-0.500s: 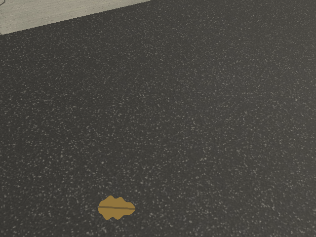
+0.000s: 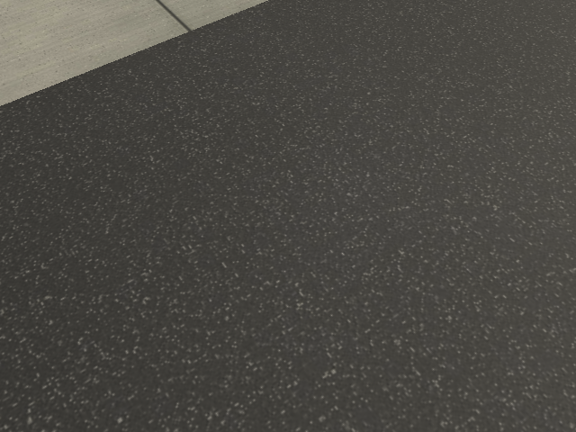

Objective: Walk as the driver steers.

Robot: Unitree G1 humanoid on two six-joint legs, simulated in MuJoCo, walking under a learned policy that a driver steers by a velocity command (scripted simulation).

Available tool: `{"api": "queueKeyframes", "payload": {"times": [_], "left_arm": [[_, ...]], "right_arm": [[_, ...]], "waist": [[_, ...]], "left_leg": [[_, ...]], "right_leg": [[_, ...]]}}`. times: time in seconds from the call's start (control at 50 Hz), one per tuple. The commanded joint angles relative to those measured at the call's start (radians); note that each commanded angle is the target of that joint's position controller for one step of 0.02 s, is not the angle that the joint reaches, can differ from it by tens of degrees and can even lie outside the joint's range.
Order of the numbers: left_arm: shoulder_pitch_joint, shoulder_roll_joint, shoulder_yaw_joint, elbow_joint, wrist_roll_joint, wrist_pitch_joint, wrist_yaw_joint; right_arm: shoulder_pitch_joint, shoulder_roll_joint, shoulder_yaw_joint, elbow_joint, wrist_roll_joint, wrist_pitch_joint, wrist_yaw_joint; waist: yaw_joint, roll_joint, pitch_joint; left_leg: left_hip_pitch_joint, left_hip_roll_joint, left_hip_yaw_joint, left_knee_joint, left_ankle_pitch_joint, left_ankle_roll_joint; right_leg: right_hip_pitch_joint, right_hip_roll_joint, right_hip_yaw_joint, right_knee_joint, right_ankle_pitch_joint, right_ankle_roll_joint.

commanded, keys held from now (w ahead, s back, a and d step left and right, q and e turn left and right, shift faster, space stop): w+e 1.00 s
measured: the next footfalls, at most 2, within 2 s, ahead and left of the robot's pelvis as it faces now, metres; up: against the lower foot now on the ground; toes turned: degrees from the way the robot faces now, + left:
left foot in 0.40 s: +0.41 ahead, +0.11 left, +0.00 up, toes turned -17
right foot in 0.92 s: +0.57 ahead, -0.25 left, +0.00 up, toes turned -34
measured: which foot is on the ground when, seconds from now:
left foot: up 0.00-0.38, down 0.40-0.92, up 0.94-1.00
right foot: down 0.00-0.40, up 0.42-0.90, down 0.92-1.00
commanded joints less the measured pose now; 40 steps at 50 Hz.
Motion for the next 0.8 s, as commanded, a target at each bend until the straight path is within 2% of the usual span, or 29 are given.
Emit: {"api": "queueKeyframes", "payload": {"times": [0.02,0.04,0.06,0.1,0.16,0.22,0.28,0.32,0.36,0.38,0.4,0.42,0.44,0.46,0.48,0.5,0.52,0.54,0.56,0.58,0.64,0.68,0.74,0.8], "left_arm": [[0.172,0.155,0.047,-0.024,0.011,-0.001,0.013],[0.135,0.128,0.04,-0.036,0.018,-0.004,0.016],[0.113,0.119,0.037,-0.047,0.023,-0.003,0.018],[0.113,0.129,0.042,-0.052,0.017,-0.004,0.027],[0.155,0.164,0.056,-0.04,0.008,-0.005,0.045],[0.205,0.172,0.061,-0.025,-0.001,0.004,0.058],[0.263,0.173,0.064,-0.007,-0.009,0.016,0.063],[0.279,0.166,0.064,-0.003,-0.01,0.024,0.067],[0.269,0.168,0.068,-0.007,-0.005,0.031,0.069],[0.257,0.152,0.063,-0.012,-0.003,0.034,0.068],[0.252,0.111,0.048,-0.022,0.003,0.033,0.064],[0.272,0.047,0.026,-0.042,0.023,0.029,0.063],[0.398,0.023,0.015,-0.076,-0.014,0.018,0.061],[0.369,0.133,0.036,-0.045,-0.024,0.019,0.066],[0.266,0.173,0.05,-0.058,-0.017,0.025,0.065],[0.226,0.157,0.05,-0.064,-0.009,0.03,0.066],[0.196,0.144,0.053,-0.076,0.0,0.031,0.062],[0.2,0.123,0.053,-0.082,-0.006,0.036,0.055],[0.202,0.102,0.05,-0.085,-0.011,0.041,0.051],[0.192,0.082,0.046,-0.094,-0.012,0.046,0.048],[0.136,0.061,0.039,-0.129,-0.004,0.051,0.044],[0.104,0.055,0.034,-0.139,-0.005,0.047,0.033],[0.008,0.04,0.025,-0.165,-0.003,0.036,0.014],[-0.068,0.042,0.024,-0.201,-0.006,0.037,-0.003]], "right_arm": [[-0.099,-0.133,-0.021,-0.134,0.012,-0.064,0.006],[-0.097,-0.137,-0.029,-0.134,-0.009,-0.059,-0.001],[-0.087,-0.127,-0.03,-0.135,-0.019,-0.051,-0.002],[-0.073,-0.101,-0.027,-0.137,-0.024,-0.034,-0.004],[-0.174,-0.074,-0.018,-0.17,-0.025,-0.025,-0.009],[-0.29,-0.048,-0.008,-0.198,-0.018,-0.033,0.0],[-0.366,-0.061,-0.01,-0.222,-0.003,-0.043,0.012],[-0.378,-0.085,-0.019,-0.229,0.001,-0.051,0.019],[-0.34,-0.108,-0.029,-0.222,0.003,-0.059,0.021],[-0.27,-0.121,-0.039,-0.202,0.002,-0.063,0.018],[-0.165,-0.153,-0.053,-0.185,-0.011,-0.067,0.01],[-0.01,-0.212,-0.068,-0.17,-0.018,-0.064,0.001],[0.041,-0.268,-0.083,-0.132,-0.02,-0.046,0.009],[0.0,-0.162,-0.061,-0.155,-0.003,-0.042,0.014],[-0.038,-0.111,-0.047,-0.16,-0.003,-0.037,0.01],[-0.084,-0.097,-0.04,-0.163,-0.012,-0.034,0.01],[-0.112,-0.076,-0.034,-0.153,-0.015,-0.031,0.01],[-0.124,-0.07,-0.03,-0.146,-0.022,-0.032,0.007],[-0.128,-0.066,-0.031,-0.138,-0.02,-0.036,0.007],[-0.126,-0.071,-0.034,-0.13,-0.015,-0.04,0.007],[-0.117,-0.108,-0.048,-0.105,-0.012,-0.044,0.005],[-0.12,-0.124,-0.052,-0.095,-0.012,-0.039,0.004],[-0.098,-0.146,-0.056,-0.076,-0.006,-0.029,-0.001],[-0.055,-0.173,-0.064,-0.05,0.008,-0.015,-0.002]], "waist": [[0.098,-0.038,-0.117],[0.062,-0.038,-0.09],[0.036,-0.059,-0.078],[0.016,-0.072,-0.071],[0.041,-0.062,-0.033],[0.084,-0.072,-0.022],[0.11,-0.078,-0.021],[0.103,-0.087,-0.026],[0.073,-0.117,-0.035],[0.034,-0.121,-0.06],[-0.018,-0.1,-0.145],[-0.068,0.04,-0.293],[-0.001,0.378,-0.367],[-0.025,0.223,-0.265],[-0.047,0.131,-0.15],[-0.028,0.067,-0.093],[-0.013,0.068,-0.048],[0.007,0.099,-0.035],[0.012,0.114,-0.029],[0.015,0.112,-0.024],[0.013,0.076,-0.009],[0.006,0.063,-0.008],[-0.029,0.049,0.015],[-0.047,0.048,0.039]], "left_leg": [[-0.548,0.069,-0.073,0.195,0.073,0.02],[-0.477,0.099,-0.079,0.114,0.118,0.014],[-0.424,0.104,-0.08,0.077,0.138,0.004],[-0.388,0.099,-0.064,0.008,0.161,-0.023],[-0.394,0.081,-0.054,-0.182,0.328,-0.057],[-0.31,0.036,-0.049,-0.39,0.511,-0.065],[-0.266,0.008,-0.064,-0.48,0.545,-0.062],[-0.251,0.002,-0.084,-0.533,0.491,-0.048],[-0.19,0.0,-0.081,-0.558,0.403,-0.02],[-0.09,0.001,-0.064,-0.597,0.397,0.004],[0.099,0.058,-0.099,-0.594,0.382,0.047],[0.362,0.242,-0.278,-0.575,0.334,0.106],[0.588,0.427,-0.737,-0.679,0.077,0.252],[0.515,0.408,-0.733,-0.718,-0.092,0.225],[0.402,0.363,-0.563,-0.727,-0.032,0.183],[0.295,0.319,-0.445,-0.746,0.108,0.166],[0.223,0.285,-0.361,-0.768,0.208,0.165],[0.167,0.262,-0.29,-0.793,0.266,0.157],[0.14,0.247,-0.238,-0.817,0.301,0.161],[0.126,0.247,-0.197,-0.835,0.34,0.171],[0.133,0.262,-0.104,-0.868,0.453,0.196],[0.148,0.249,-0.026,-0.871,0.511,0.186],[0.159,0.234,0.072,-0.871,0.542,0.163],[0.228,0.261,0.117,-0.853,0.574,0.145]], "right_leg": [[0.524,-0.296,0.515,-0.3,-0.086,-0.213],[0.42,-0.266,0.452,-0.318,0.01,-0.199],[0.354,-0.24,0.426,-0.339,0.067,-0.199],[0.277,-0.221,0.377,-0.365,0.136,-0.213],[0.215,-0.186,0.309,-0.382,0.162,-0.194],[0.174,-0.142,0.272,-0.364,0.104,-0.148],[0.214,-0.161,0.326,-0.322,0.052,-0.136],[0.281,-0.181,0.386,-0.264,0.033,-0.123],[0.317,-0.195,0.434,-0.2,0.06,-0.107],[0.306,-0.171,0.431,-0.145,0.084,-0.088],[0.256,-0.119,0.389,0.001,0.098,-0.057],[0.117,-0.041,0.283,0.291,-0.117,-0.016],[-0.224,0.05,0.179,0.569,-0.467,0.031],[-0.323,-0.036,0.207,0.681,-0.412,0.047],[-0.341,-0.064,0.182,0.698,-0.317,0.054],[-0.305,-0.096,0.158,0.682,-0.247,0.065],[-0.291,-0.121,0.155,0.639,-0.202,0.07],[-0.248,-0.145,0.147,0.616,-0.174,0.072],[-0.232,-0.153,0.131,0.598,-0.161,0.075],[-0.236,-0.159,0.119,0.582,-0.148,0.08],[-0.28,-0.173,0.113,0.477,-0.061,0.096],[-0.268,-0.173,0.097,0.37,0.043,0.094],[-0.218,-0.155,0.044,0.206,0.168,0.078],[-0.206,-0.14,0.007,0.113,0.152,0.051]]}}
Keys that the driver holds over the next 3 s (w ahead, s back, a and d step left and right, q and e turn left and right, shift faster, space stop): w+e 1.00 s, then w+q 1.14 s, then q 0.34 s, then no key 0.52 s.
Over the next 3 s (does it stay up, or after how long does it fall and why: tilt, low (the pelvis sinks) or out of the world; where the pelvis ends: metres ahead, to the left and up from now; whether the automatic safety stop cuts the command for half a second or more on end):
stays up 1.34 -0.43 0.01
